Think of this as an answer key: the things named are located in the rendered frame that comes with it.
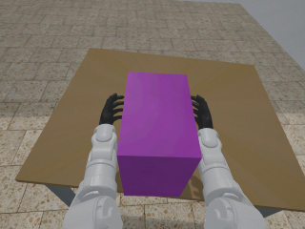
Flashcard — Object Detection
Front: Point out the table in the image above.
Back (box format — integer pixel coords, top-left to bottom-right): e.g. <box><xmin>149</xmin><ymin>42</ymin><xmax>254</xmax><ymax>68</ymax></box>
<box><xmin>15</xmin><ymin>48</ymin><xmax>305</xmax><ymax>218</ymax></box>

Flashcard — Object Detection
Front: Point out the right robot upper arm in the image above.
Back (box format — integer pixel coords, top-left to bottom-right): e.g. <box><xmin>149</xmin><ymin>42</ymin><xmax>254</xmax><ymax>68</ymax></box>
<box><xmin>203</xmin><ymin>197</ymin><xmax>267</xmax><ymax>229</ymax></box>

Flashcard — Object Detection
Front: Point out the left robot upper arm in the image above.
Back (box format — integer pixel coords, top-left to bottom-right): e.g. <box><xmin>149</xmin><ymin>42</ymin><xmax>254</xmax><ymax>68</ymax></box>
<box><xmin>62</xmin><ymin>196</ymin><xmax>123</xmax><ymax>229</ymax></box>

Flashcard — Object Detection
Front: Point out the robot right forearm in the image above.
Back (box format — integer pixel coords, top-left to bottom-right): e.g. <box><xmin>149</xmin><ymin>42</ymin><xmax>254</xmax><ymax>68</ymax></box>
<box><xmin>197</xmin><ymin>128</ymin><xmax>255</xmax><ymax>208</ymax></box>

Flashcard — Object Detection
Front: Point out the robot left forearm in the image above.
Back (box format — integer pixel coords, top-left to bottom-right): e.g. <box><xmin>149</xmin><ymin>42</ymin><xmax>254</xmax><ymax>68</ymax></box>
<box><xmin>62</xmin><ymin>123</ymin><xmax>118</xmax><ymax>226</ymax></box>

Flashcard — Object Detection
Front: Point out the robot right hand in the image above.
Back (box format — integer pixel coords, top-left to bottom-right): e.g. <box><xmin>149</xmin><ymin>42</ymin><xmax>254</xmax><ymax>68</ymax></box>
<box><xmin>191</xmin><ymin>95</ymin><xmax>214</xmax><ymax>130</ymax></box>

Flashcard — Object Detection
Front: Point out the robot left hand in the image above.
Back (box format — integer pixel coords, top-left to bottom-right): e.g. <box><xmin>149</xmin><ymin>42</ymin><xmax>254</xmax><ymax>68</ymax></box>
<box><xmin>99</xmin><ymin>93</ymin><xmax>125</xmax><ymax>125</ymax></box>

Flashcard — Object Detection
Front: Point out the carton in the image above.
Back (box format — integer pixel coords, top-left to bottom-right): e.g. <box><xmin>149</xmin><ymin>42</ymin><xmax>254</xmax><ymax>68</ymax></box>
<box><xmin>116</xmin><ymin>72</ymin><xmax>202</xmax><ymax>198</ymax></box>

